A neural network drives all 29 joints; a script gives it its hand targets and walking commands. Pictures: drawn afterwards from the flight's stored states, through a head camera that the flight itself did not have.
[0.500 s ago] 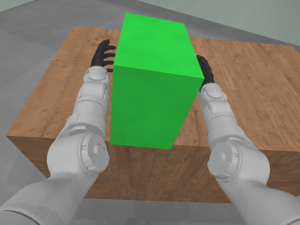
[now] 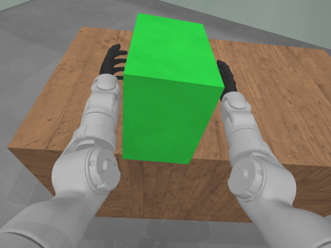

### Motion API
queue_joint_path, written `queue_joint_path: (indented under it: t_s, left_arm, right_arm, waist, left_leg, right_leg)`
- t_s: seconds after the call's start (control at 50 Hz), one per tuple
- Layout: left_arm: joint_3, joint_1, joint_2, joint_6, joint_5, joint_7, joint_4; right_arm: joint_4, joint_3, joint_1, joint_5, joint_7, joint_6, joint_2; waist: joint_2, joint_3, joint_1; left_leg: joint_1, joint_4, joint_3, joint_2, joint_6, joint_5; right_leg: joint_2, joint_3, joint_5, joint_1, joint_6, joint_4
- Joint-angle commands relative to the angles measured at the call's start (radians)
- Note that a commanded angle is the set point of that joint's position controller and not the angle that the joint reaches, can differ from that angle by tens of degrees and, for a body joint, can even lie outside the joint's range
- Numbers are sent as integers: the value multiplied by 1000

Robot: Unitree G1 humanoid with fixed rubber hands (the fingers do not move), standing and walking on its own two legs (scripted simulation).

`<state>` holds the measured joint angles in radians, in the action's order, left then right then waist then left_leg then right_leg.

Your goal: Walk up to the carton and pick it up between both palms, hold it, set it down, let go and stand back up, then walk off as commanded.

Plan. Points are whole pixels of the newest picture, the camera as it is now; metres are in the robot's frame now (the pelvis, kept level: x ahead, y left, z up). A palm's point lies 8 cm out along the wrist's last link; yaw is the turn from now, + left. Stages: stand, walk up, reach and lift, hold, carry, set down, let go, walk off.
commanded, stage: set down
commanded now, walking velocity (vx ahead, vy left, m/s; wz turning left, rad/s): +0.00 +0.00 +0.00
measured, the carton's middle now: (163, 89) +0.50 +0.05 +0.09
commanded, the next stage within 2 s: none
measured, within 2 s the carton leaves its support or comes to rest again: rests again in 0.76 s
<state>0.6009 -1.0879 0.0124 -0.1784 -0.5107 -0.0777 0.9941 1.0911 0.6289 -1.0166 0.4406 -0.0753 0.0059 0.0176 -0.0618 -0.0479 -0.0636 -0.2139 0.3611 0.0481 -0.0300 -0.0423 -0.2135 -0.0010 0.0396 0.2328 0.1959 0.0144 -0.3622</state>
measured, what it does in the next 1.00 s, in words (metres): stands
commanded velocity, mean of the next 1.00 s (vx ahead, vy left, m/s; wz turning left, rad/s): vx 0.00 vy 0.00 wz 0.00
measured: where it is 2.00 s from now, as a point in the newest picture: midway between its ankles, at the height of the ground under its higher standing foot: outside the picture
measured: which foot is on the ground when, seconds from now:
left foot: down 0.00-1.00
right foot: down 0.00-1.00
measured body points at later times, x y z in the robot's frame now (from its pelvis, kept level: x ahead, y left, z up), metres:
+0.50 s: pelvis +0.00 +0.00 +0.00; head +0.02 +0.03 +0.45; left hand +0.44 +0.19 +0.16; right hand +0.46 -0.10 +0.15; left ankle -0.02 +0.15 -0.75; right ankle -0.03 -0.13 -0.75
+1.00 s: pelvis -0.01 +0.00 +0.00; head +0.02 +0.00 +0.45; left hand +0.43 +0.18 +0.13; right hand +0.46 -0.11 +0.13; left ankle -0.02 +0.15 -0.75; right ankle -0.03 -0.13 -0.75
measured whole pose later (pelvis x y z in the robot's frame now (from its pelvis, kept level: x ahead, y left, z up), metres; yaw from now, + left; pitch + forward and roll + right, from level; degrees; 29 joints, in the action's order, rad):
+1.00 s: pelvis -0.01 +0.00 +0.00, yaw +0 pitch +10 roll +0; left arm 0.32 -1.05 -0.08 -0.06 -0.01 -0.23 1.19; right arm 1.33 0.38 -1.13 0.05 -0.01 -0.04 0.13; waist -0.01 -0.12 -0.07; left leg -0.35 0.36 0.05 -0.03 -0.05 -0.18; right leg 0.00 0.04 0.20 0.34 0.01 -0.36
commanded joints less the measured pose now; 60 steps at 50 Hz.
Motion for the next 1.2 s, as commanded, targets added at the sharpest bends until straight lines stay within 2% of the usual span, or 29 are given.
queue_joint_path:
  t_s: [0.0,0.02,0.04,0.12,0.14,0.18,0.22,0.24,0.36,0.38,0.44,0.52,0.58,0.62,0.68,0.7,0.72,0.74,0.78,0.8,0.84,0.86,0.92,0.94,0.98,1.04,1.06,1.1,1.18]
  left_arm:
    - [-42,-302,450,-7,24,87,-4]
    - [-52,-357,461,1,24,85,-47]
    - [-60,-324,463,-1,16,79,-70]
    - [-93,-365,488,1,44,73,-87]
    - [-73,-353,496,13,31,71,-56]
    - [-44,-328,433,-10,1,73,-39]
    - [-33,-338,437,7,16,70,-70]
    - [-40,-333,379,13,30,59,-66]
    - [-69,-356,369,16,37,42,-47]
    - [-59,-334,299,19,43,23,-64]
    - [-92,-352,237,34,99,5,-52]
    - [-144,-344,30,53,170,-62,-22]
    - [-224,-329,10,52,234,-85,-18]
    - [-261,-378,-15,58,256,-94,-2]
    - [-294,-355,-119,65,324,-131,55]
    - [-346,-365,-44,63,343,-125,61]
    - [-350,-384,-122,61,379,-140,62]
    - [-315,-384,-163,67,362,-142,110]
    - [-336,-385,-158,91,414,-145,146]
    - [-372,-436,-178,103,432,-151,126]
    - [-404,-442,-214,118,478,-146,170]
    - [-401,-436,-209,141,498,-146,163]
    - [-409,-456,-277,163,519,-131,218]
    - [-432,-423,-255,162,524,-128,240]
    - [-463,-444,-248,175,519,-127,227]
    - [-442,-418,-279,170,544,-110,261]
    - [-481,-421,-263,176,553,-110,232]
    - [-481,-408,-265,189,547,-104,198]
    - [-495,-345,-200,184,537,-102,172]
  right_arm:
    - [-82,-91,-440,42,-121,13,-434]
    - [-55,-51,-428,62,-117,15,-433]
    - [-60,-54,-422,47,-122,21,-419]
    - [-3,-44,-404,45,-119,9,-435]
    - [-60,-46,-437,58,-121,15,-471]
    - [-23,-19,-392,56,-128,0,-384]
    - [-60,-41,-408,63,-121,10,-411]
    - [-57,-32,-402,40,-115,9,-358]
    - [5,8,-377,53,-97,-22,-346]
    - [-8,23,-362,56,-87,-13,-269]
    - [-53,-27,-400,10,-67,-17,-218]
    - [-33,-91,-396,-84,-22,-18,-31]
    - [-11,-149,-412,-135,-4,-27,16]
    - [23,-155,-430,-159,18,-26,44]
    - [58,-229,-452,-249,40,-21,176]
    - [92,-263,-473,-267,43,-33,103]
    - [112,-253,-490,-285,47,-33,219]
    - [115,-289,-496,-317,49,-44,191]
    - [108,-301,-536,-336,61,-28,210]
    - [140,-316,-539,-371,63,-28,252]
    - [156,-324,-554,-394,70,-31,270]
    - [127,-357,-576,-395,67,-10,268]
    - [169,-365,-565,-426,76,-14,313]
    - [136,-416,-591,-451,72,-8,299]
    - [230,-396,-559,-468,78,-1,336]
    - [159,-447,-591,-509,71,4,353]
    - [190,-431,-577,-503,73,23,373]
    - [173,-485,-583,-541,69,29,373]
    - [222,-507,-530,-569,63,61,386]
  waist:
    - [43,-273,-14]
    - [82,-309,18]
    - [84,-318,-4]
    - [98,-282,27]
    - [71,-282,-13]
    - [118,-257,5]
    - [51,-306,-20]
    - [75,-308,-26]
    - [86,-240,23]
    - [107,-283,8]
    - [61,-298,9]
    - [98,-329,-22]
    - [109,-383,-16]
    - [120,-401,21]
    - [152,-459,-28]
    - [133,-427,-1]
    - [145,-493,2]
    - [90,-468,-35]
    - [70,-490,-37]
    - [85,-535,-6]
    - [85,-527,-6]
    - [36,-563,-43]
    - [16,-556,-15]
    - [16,-575,-46]
    - [66,-587,10]
    - [3,-585,-35]
    - [43,-624,2]
    - [50,-628,-40]
    - [74,-635,-13]
  left_leg:
    - [192,-32,-154,31,8,452]
    - [197,-25,-149,29,-1,459]
    - [225,-19,-154,31,-6,486]
    - [262,-3,-135,22,-18,529]
    - [239,-8,-136,24,-7,525]
    - [266,-12,-139,17,-14,521]
    - [234,-5,-144,24,5,501]
    - [221,-16,-156,29,1,494]
    - [238,-24,-136,24,-8,477]
    - [235,-24,-150,22,-16,463]
    - [194,-13,-148,21,-1,455]
    - [187,0,-149,21,-22,492]
    - [209,18,-147,16,-37,546]
    - [185,37,-145,23,-49,543]
    - [157,57,-145,18,-72,592]
    - [147,54,-125,15,-80,569]
    - [177,49,-130,12,-82,559]
    - [126,43,-143,19,-68,515]
    - [67,54,-142,23,-72,489]
    - [99,57,-131,19,-79,492]
    - [81,55,-144,30,-73,455]
    - [57,66,-142,30,-65,465]
    - [-19,68,-147,35,-60,410]
    - [-18,77,-141,28,-71,465]
    - [48,92,-127,27,-87,482]
    - [12,94,-130,28,-71,489]
    - [26,103,-114,21,-70,497]
    - [50,102,-129,25,-71,553]
    - [154,124,-108,14,-84,661]
  right_leg:
    - [-33,-133,-276,-6,35,103]
    - [-31,-142,-250,10,25,106]
    - [-40,-140,-268,37,27,96]
    - [-45,-153,-206,101,13,120]
    - [-45,-146,-180,98,12,124]
    - [-38,-138,-178,105,6,118]
    - [-44,-143,-219,87,22,105]
    - [-46,-132,-224,59,18,104]
    - [-44,-142,-153,111,16,133]
    - [-42,-140,-148,97,12,127]
    - [-39,-138,-187,78,29,108]
    - [-41,-115,-224,73,15,119]
    - [-53,-129,-264,117,5,109]
    - [-46,-118,-281,128,0,115]
    - [-61,-99,-328,121,-15,104]
    - [-67,-107,-293,150,-12,118]
    - [-75,-107,-292,161,-17,108]
    - [-73,-100,-277,132,-21,106]
    - [-67,-96,-284,115,-18,95]
    - [-74,-100,-301,140,-15,80]
    - [-64,-98,-281,144,-14,77]
    - [-70,-102,-319,119,-7,49]
    - [-56,-89,-324,82,5,44]
    - [-68,-91,-359,82,-4,29]
    - [-67,-98,-349,124,2,25]
    - [-67,-91,-379,100,11,12]
    - [-60,-82,-395,98,-3,10]
    - [-66,-92,-423,87,-1,4]
    - [-87,-108,-453,168,-10,13]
